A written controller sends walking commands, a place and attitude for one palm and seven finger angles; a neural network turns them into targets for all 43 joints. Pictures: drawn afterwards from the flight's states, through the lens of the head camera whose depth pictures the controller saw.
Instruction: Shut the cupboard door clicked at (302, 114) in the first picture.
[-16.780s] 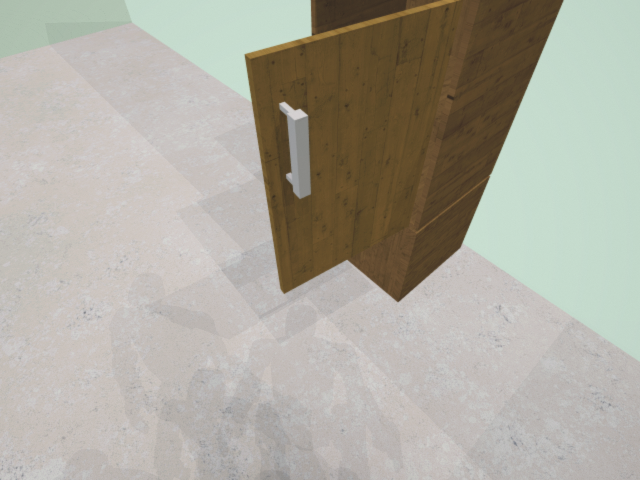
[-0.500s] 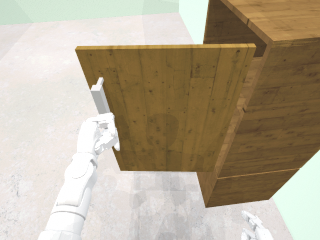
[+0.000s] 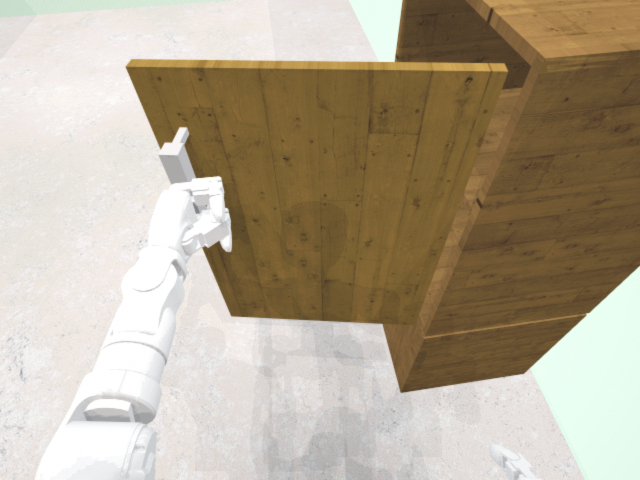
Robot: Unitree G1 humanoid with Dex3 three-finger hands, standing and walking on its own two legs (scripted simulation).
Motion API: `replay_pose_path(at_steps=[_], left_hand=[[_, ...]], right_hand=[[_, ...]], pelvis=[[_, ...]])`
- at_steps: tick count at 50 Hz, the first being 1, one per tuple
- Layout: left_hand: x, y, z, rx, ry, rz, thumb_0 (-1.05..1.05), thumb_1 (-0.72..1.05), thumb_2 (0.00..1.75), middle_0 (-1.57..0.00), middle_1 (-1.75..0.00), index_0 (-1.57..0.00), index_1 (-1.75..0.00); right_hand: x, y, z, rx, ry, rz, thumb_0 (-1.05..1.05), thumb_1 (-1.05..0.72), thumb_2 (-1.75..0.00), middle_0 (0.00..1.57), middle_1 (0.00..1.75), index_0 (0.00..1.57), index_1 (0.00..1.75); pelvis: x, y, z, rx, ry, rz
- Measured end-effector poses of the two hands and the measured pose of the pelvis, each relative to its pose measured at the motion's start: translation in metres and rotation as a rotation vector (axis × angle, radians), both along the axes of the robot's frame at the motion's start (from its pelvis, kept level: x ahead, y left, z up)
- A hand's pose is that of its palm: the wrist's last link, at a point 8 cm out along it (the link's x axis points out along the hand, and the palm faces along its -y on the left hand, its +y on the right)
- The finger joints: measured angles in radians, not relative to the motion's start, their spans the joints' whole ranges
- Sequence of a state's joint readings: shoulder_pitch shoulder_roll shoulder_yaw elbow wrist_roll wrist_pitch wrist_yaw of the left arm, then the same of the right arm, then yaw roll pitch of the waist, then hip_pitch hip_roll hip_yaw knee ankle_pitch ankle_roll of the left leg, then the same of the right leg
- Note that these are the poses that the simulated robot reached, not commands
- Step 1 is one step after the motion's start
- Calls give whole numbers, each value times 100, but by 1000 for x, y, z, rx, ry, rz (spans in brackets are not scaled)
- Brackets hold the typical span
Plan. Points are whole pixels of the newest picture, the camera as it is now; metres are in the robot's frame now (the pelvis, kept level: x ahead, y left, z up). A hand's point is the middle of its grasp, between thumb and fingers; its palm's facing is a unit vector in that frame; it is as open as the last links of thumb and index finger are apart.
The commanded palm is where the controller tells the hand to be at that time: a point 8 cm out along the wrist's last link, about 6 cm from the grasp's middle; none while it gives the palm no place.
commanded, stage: push the door shut along its arc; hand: left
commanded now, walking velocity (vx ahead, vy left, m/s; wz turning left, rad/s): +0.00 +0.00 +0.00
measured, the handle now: (193, 186) +0.48 +0.18 +0.11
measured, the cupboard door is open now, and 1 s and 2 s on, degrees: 78 67 54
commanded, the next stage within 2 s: pull the fist back off the door in 1.46 s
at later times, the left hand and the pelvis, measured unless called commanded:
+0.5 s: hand (243, 196) +0.45 +0.11 +0.11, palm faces -0.22 -0.97 -0.03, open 3.1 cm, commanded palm +0.45 +0.16 +0.11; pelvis -0.01 +0.01 -0.01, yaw +0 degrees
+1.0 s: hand (264, 166) +0.51 +0.09 +0.11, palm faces -0.35 -0.94 +0.00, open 2.9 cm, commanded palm +0.52 +0.14 +0.11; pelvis -0.01 +0.02 -0.02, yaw -1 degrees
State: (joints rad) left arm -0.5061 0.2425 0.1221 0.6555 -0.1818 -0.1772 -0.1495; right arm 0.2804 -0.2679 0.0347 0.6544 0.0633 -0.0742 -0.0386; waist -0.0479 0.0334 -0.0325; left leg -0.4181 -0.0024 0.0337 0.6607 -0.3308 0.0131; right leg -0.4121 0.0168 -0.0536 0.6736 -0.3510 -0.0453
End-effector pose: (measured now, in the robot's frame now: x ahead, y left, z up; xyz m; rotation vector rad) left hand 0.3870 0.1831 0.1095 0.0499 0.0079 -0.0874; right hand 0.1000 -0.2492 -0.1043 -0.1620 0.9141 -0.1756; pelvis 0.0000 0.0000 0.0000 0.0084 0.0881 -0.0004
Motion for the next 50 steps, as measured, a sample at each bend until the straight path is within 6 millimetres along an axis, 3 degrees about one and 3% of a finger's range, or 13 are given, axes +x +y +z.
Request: replay_pose_path(at_steps=[10, 23, 42, 50], left_hand=[[22, 3, 0, -8, 8, -44, 1, 90, 90, -130, -150, -130, -150], [50, -15, 0, -13, 24, -128, 1, 90, 90, -129, -150, -130, -150], [111, -42, 5, -51, 38, -246, 1, 90, 90, -129, -150, -130, -150], [121, -39, 4, -38, 47, -266, -2, 85, 91, -129, -150, -130, -150]], right_hand=[[-26, -5, -6, -19, 75, -37, 1, -91, -90, 20, 30, 20, 30], [-53, 5, -12, -25, 126, -51, 1, -91, -90, 21, 30, 20, 30], [-137, -1, -14, -66, 332, -171, 1, -91, -90, 21, 30, 21, 30], [-146, 2, -15, -62, 387, -177, 1, -91, -90, 21, 30, 21, 30]], pelvis=[[-1, 5, -2, -5, 25, 5], [-10, 13, -7, -9, 61, 7], [-9, 18, -16, -16, 159, -21], [-6, 17, -18, -22, 183, -18]])
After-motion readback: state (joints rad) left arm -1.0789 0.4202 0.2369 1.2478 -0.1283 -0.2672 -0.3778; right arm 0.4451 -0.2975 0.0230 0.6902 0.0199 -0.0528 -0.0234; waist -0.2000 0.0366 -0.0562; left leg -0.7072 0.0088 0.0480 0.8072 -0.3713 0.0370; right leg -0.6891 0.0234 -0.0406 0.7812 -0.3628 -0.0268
